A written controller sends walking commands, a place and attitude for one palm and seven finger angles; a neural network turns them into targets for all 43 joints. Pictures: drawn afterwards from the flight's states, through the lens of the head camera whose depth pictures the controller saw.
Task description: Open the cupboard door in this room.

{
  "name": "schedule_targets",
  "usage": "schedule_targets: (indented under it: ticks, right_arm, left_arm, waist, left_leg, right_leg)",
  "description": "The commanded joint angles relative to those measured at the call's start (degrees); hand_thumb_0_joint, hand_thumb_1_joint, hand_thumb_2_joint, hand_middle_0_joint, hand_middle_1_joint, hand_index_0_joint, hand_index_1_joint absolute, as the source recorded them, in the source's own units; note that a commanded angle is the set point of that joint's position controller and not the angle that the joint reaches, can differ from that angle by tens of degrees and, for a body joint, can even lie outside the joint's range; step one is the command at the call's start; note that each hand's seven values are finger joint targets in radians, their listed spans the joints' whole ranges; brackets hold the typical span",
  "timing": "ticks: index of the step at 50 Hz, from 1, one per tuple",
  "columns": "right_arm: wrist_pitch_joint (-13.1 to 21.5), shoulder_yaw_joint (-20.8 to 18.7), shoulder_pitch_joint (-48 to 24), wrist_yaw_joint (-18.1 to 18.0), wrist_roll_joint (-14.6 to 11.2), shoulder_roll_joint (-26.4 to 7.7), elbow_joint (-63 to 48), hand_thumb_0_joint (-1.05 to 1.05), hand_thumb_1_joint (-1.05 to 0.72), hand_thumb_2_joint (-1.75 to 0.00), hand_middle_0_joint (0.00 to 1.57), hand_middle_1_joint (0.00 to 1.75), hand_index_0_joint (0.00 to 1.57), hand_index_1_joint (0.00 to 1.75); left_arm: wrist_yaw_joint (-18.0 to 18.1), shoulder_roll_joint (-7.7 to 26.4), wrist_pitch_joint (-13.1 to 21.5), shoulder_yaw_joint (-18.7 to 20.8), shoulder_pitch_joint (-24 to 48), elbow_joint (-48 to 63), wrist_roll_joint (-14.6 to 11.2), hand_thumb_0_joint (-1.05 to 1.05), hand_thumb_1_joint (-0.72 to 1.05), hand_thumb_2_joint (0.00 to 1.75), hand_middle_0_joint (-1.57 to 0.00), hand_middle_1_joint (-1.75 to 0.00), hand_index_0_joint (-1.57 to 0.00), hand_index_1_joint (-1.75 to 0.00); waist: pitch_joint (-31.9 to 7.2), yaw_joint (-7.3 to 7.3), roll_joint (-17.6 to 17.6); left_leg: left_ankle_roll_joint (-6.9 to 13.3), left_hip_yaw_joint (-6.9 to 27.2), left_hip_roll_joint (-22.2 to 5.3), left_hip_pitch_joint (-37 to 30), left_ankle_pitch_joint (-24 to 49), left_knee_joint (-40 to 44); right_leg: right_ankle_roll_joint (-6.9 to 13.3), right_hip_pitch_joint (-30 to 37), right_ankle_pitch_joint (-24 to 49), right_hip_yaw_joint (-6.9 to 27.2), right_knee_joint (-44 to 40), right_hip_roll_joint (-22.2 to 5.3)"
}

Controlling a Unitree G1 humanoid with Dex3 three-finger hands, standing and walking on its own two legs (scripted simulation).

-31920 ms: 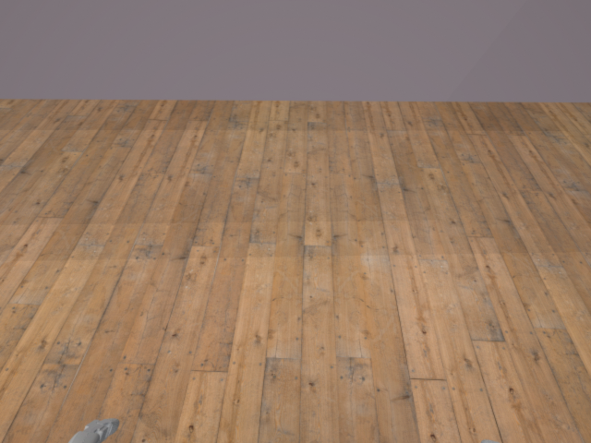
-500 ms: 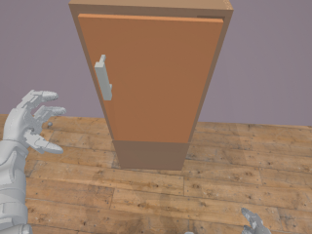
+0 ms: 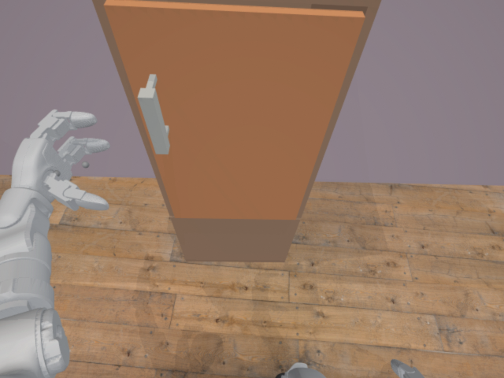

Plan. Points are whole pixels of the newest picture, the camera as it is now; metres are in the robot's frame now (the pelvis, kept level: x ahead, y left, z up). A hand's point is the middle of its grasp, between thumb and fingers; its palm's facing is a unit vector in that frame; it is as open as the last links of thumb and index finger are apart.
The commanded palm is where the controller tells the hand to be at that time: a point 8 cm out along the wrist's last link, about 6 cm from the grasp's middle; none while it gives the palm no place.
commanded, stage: move the hooked fingers beside the handle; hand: left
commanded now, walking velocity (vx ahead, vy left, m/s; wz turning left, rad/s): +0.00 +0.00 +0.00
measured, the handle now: (157, 115) +0.53 +0.17 +0.09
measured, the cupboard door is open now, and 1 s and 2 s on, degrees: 0 0 0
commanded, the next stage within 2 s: slide the fingers in behind the handle in 1.42 s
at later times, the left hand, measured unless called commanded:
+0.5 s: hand (105, 137) +0.47 +0.25 +0.09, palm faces -0.01 -1.00 +0.00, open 14.0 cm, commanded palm +0.45 +0.29 +0.09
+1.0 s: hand (105, 140) +0.47 +0.25 +0.09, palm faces +0.00 -1.00 +0.00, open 14.0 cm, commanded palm +0.45 +0.29 +0.09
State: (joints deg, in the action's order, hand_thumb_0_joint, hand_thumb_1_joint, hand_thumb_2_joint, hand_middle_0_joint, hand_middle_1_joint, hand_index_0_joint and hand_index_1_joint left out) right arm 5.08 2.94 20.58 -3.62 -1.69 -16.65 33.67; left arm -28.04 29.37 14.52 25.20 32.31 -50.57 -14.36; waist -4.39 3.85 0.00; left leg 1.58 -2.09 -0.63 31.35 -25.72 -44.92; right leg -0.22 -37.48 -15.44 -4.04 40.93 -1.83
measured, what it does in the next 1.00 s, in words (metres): stands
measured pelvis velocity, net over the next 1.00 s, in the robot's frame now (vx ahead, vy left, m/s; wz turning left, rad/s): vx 0.01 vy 0.00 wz -0.02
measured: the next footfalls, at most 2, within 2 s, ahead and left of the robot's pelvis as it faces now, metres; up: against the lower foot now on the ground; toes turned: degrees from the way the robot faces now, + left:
none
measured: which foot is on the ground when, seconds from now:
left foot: down 0.00-1.00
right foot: down 0.00-1.00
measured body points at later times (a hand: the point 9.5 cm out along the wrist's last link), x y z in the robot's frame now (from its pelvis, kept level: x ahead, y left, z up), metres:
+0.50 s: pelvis +0.00 +0.00 -0.01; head +0.10 +0.02 +0.43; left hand +0.46 +0.30 +0.10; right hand +0.03 -0.27 -0.11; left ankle -0.04 +0.10 -0.71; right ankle +0.04 -0.13 -0.71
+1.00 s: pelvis +0.01 +0.00 -0.01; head +0.10 +0.01 +0.43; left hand +0.46 +0.30 +0.09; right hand +0.02 -0.27 -0.11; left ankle -0.04 +0.10 -0.71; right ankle +0.04 -0.13 -0.71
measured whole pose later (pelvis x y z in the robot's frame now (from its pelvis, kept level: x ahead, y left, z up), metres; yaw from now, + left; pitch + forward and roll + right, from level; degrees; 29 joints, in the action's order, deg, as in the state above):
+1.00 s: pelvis +0.01 +0.00 -0.01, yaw -1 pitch +17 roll -2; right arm -4.2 2.4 24.4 -1.7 -0.9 -16.5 32.6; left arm -25.2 34.0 17.0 26.4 42.6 -61.8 -9.9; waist -5.3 7.3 -0.5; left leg 1.5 -2.0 -1.8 37.1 -27.1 -47.5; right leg 0.0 -42.7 -15.8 -4.1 42.0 -0.7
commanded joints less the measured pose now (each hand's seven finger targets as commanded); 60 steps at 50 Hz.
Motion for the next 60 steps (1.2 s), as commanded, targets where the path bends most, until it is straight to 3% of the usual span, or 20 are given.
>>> schedule_targets:
  ticks: [1, 6, 12, 15, 17, 21, 23, 25, 27, 30, 33, 35, 37, 39, 42, 44, 45, 48, 57, 60]
  right_arm:
    - [0.71, -3.99, 3.91, -0.75, -0.37, -9.3, -5.78, 0.0, -0.9, -0.9, 0.2, 0.3, 0.2, 0.3]
    - [-0.29, -4.49, 5.45, -0.51, -0.06, -9.2, -4.94, 0.0, -0.9, -0.9, 0.2, 0.3, 0.2, 0.3]
    - [-1.58, -4.03, 6.22, -0.76, -0.03, -9.5, -3.27, 0.0, -0.9, -0.9, 0.2, 0.3, 0.2, 0.3]
    - [-2.33, -3.87, 7.1, -0.76, 0.24, -9.91, -3.06, 0.0, -0.9, -0.9, 0.2, 0.3, 0.2, 0.3]
    - [-2.79, -3.68, 7.54, -0.69, 0.28, -9.99, -3.15, 0.0, -0.9, -0.9, 0.2, 0.3, 0.2, 0.3]
    - [-3.44, -3.87, 8.63, -0.42, 0.64, -9.77, -3.05, 0.0, -0.9, -0.9, 0.2, 0.3, 0.2, 0.3]
    - [-3.83, -4.03, 9.26, -0.23, 0.92, -10.03, -2.58, 0.0, -0.9, -0.9, 0.2, 0.3, 0.2, 0.3]
    - [-4.55, -3.92, 9.87, -0.23, 0.68, -10.2, -2.13, 0.0, -0.9, -0.9, 0.2, 0.3, 0.2, 0.3]
    - [-5.07, -3.81, 10.13, -0.21, 0.7, -10.31, -1.95, 0.0, -0.9, -0.9, 0.2, 0.3, 0.2, 0.3]
    - [-5.68, -3.81, 11.21, -0.1, 0.96, -10.54, -2.2, 0.0, -0.9, -0.9, 0.2, 0.3, 0.2, 0.3]
    - [-6.37, -3.91, 12.0, 0.12, 1.13, -10.48, -2.9, 0.0, -0.9, -0.9, 0.2, 0.3, 0.2, 0.3]
    - [-6.72, -4.04, 12.12, 0.33, 1.26, -10.45, -3.63, 0.0, -0.9, -0.9, 0.2, 0.3, 0.2, 0.3]
    - [-7.06, -4.37, 11.99, 0.75, 1.34, -10.11, -4.5, 0.0, -0.9, -0.9, 0.2, 0.3, 0.2, 0.3]
    - [-7.51, -4.42, 11.89, 1.07, 1.17, -9.92, -4.86, 0.0, -0.9, -0.9, 0.2, 0.3, 0.2, 0.3]
    - [-8.21, -4.65, 11.04, 1.12, 0.63, -10.12, -5.37, 0.0, -0.9, -0.9, 0.2, 0.3, 0.2, 0.3]
    - [-8.21, -4.55, 10.48, 0.95, 0.47, -9.97, -5.72, 0.0, -0.9, -0.9, 0.2, 0.3, 0.2, 0.3]
    - [-8.23, -4.61, 10.45, 0.96, 0.5, -10.08, -5.47, 0.0, -0.9, -0.9, 0.2, 0.3, 0.2, 0.3]
    - [-8.03, -4.57, 10.03, 0.79, 0.63, -9.65, -5.13, 0.0, -0.9, -0.9, 0.2, 0.3, 0.2, 0.3]
    - [-6.82, -3.75, 9.32, -0.13, 0.83, -9.71, -2.56, 0.0, -0.9, -0.9, 0.2, 0.3, 0.2, 0.3]
    - [-6.65, -3.86, 9.74, 0.01, 1.05, -9.81, -2.84, 0.0, -0.9, -0.9, 0.2, 0.3, 0.2, 0.3]
  left_arm:
    - [0.6, 16.48, 3.37, 2.57, 21.24, 9.07, 0.04, 0.0, -0.5, 0.3, -0.3, -1.2, -0.3, -1.2]
    - [1.36, 16.5, 5.54, 1.83, 26.1, 11.37, 0.49, 0.0, -0.5, 0.3, -0.3, -1.2, -0.3, -1.2]
    - [1.95, 16.09, 5.21, 0.47, 32.02, 3.48, 1.54, 0.0, -0.5, 0.3, -0.3, -1.2, -0.3, -1.2]
    - [2.79, 20.91, 5.3, 3.23, 33.51, 0.16, 3.14, 0.0, -0.5, 0.3, -0.3, -1.2, -0.3, -1.2]
    - [3.03, 21.47, 5.73, 2.97, 35.06, -1.36, 3.72, 0.0, -0.5, 0.3, -0.3, -1.2, -0.3, -1.2]
    - [2.84, 20.94, 8.05, 1.81, 39.54, 0.77, 4.21, 0.0, -0.5, 0.3, -0.3, -1.2, -0.3, -1.2]
    - [2.9, 21.78, 8.43, 2.85, 39.76, 0.57, 3.9, 0.0, -0.5, 0.3, -0.3, -1.2, -0.3, -1.2]
    - [2.53, 21.6, 7.54, 2.5, 39.92, -3.2, 3.7, 0.0, -0.5, 0.3, -0.3, -1.2, -0.3, -1.2]
    - [2.55, 20.13, 6.17, 0.8, 41.02, -5.91, 4.35, 0.0, -0.5, 0.3, -0.3, -1.2, -0.3, -1.2]
    - [3.35, 23.42, 5.75, 2.5, 42.44, -5.54, 5.77, 0.0, -0.5, 0.3, -0.3, -1.2, -0.3, -1.2]
    - [4.1, 24.19, 6.17, 3.97, 39.47, -6.76, 5.81, 0.0, -0.5, 0.3, -0.3, -1.2, -0.3, -1.2]
    - [4.03, 26.87, 7.84, 6.33, 39.35, -3.18, 5.54, 0.0, -0.5, 0.3, -0.3, -1.2, -0.3, -1.2]
    - [3.82, 26.27, 8.77, 6.93, 36.29, 0.3, 5.06, 0.0, -0.5, 0.3, -0.3, -1.2, -0.3, -1.2]
    - [3.29, 24.97, 8.57, 6.5, 33.41, 0.75, 4.17, 0.0, -0.5, 0.3, -0.3, -1.2, -0.3, -1.2]
    - [2.56, 23.88, 6.57, 6.24, 30.22, -0.39, 3.41, 0.0, -0.5, 0.3, -0.3, -1.2, -0.3, -1.2]
    - [2.24, 21.32, 6.0, 3.93, 32.04, 1.05, 3.07, 0.0, -0.5, 0.3, -0.3, -1.2, -0.3, -1.2]
    - [2.33, 22.54, 5.79, 4.88, 31.53, 0.59, 3.22, 0.0, -0.5, 0.3, -0.3, -1.2, -0.3, -1.2]
    - [2.92, 18.95, 6.62, 1.69, 34.43, 1.94, 3.36, 0.0, -0.5, 0.3, -0.3, -1.2, -0.3, -1.2]
    - [4.21, 18.94, 7.7, -0.31, 42.74, -3.04, 4.96, 0.0, -0.5, 0.3, -0.3, -1.2, -0.3, -1.2]
    - [4.32, 19.65, 7.98, 0.8, 41.19, -2.75, 4.93, 0.0, -0.5, 0.3, -0.3, -1.2, -0.3, -1.2]
  waist:
    - [-19.11, -0.43, -5.59]
    - [-22.53, 0.54, -7.16]
    - [-18.77, 2.25, -5.23]
    - [-19.57, 1.95, -5.67]
    - [-19.73, 2.51, -3.52]
    - [-25.27, 2.89, -9.22]
    - [-26.78, 3.03, -9.17]
    - [-24.6, 4.05, -5.97]
    - [-21.42, 4.92, -5.82]
    - [-23.52, 4.41, -8.84]
    - [-24.19, 4.09, -4.54]
    - [-28.29, 2.74, -7.08]
    - [-32.14, 1.48, -9.54]
    - [-30.48, 1.57, -9.02]
    - [-25.9, 1.81, -5.07]
    - [-23.83, 2.55, -6.99]
    - [-23.58, 2.07, -7.74]
    - [-21.99, 3.5, -7.01]
    - [-20.77, 5.54, -7.67]
    - [-25.53, 4.37, -8.32]
  left_leg:
    - [-1.4, 2.79, 0.39, -1.87, 25.1, 6.31]
    - [-1.92, 3.48, -0.19, -5.86, 30.11, 4.83]
    - [-1.4, 3.69, -0.02, -2.25, 24.0, 5.1]
    - [-1.1, 3.49, 0.21, -0.17, 22.48, 4.54]
    - [-0.83, 3.47, 0.21, 1.66, 21.14, 4.32]
    - [-1.7, 4.31, -0.22, -3.29, 27.31, 3.05]
    - [-1.97, 4.44, -0.54, -4.52, 29.66, 2.27]
    - [-1.45, 4.24, -0.66, -1.88, 28.16, 2.12]
    - [-1.0, 4.08, -0.39, 0.88, 23.61, 2.71]
    - [-1.08, 4.1, -0.29, 0.36, 25.64, 2.36]
    - [-0.61, 3.47, -0.2, 2.79, 24.51, 2.11]
    - [-0.87, 3.5, -0.26, 1.09, 27.9, 1.96]
    - [-1.18, 3.26, -0.46, -1.8, 32.74, 1.49]
    - [-1.14, 3.23, -0.75, -1.9, 34.52, 1.5]
    - [-0.32, 2.37, -0.49, 1.3, 29.21, 2.52]
    - [-0.28, 2.42, -0.39, 0.4, 28.83, 3.08]
    - [-0.41, 2.43, -0.39, 0.15, 27.84, 3.11]
    - [-0.4, 2.77, -0.36, -0.64, 25.11, 3.38]
    - [-0.69, 4.19, -0.19, -0.51, 21.4, 2.41]
    - [-1.38, 4.73, -0.4, -3.08, 27.26, 1.56]
  right_leg:
    - [1.95, 17.49, 16.77, 2.27, -0.73, 2.19]
    - [1.89, 15.7, 17.92, 2.25, -0.39, 2.67]
    - [1.79, 13.32, 14.65, 1.84, -0.58, 2.49]
    - [1.83, 13.98, 14.48, 2.34, -0.03, 2.38]
    - [1.72, 14.6, 14.49, 2.55, 0.18, 2.38]
    - [1.89, 12.82, 16.08, 2.43, 1.39, 2.72]
    - [1.76, 12.32, 17.04, 2.39, 1.45, 2.86]
    - [1.55, 12.12, 17.3, 2.31, 1.29, 3.08]
    - [1.48, 11.13, 15.24, 2.26, 0.87, 2.87]
    - [1.76, 11.31, 16.23, 2.49, 1.28, 2.81]
    - [1.54, 13.63, 17.68, 2.74, 1.36, 2.96]
    - [1.84, 16.08, 20.45, 3.06, 2.19, 3.04]
    - [1.99, 17.27, 23.12, 3.25, 2.51, 3.08]
    - [2.11, 17.01, 24.08, 2.99, 2.32, 3.37]
    - [1.55, 17.56, 22.89, 2.92, 1.11, 3.33]
    - [1.73, 16.05, 21.89, 2.7, 0.69, 3.35]
    - [1.7, 15.29, 20.53, 2.64, 0.56, 3.36]
    - [1.55, 13.2, 17.75, 2.36, 0.12, 3.39]
    - [1.68, 9.42, 13.47, 2.28, 0.65, 3.03]
    - [1.74, 10.21, 16.0, 2.11, 1.81, 3.01]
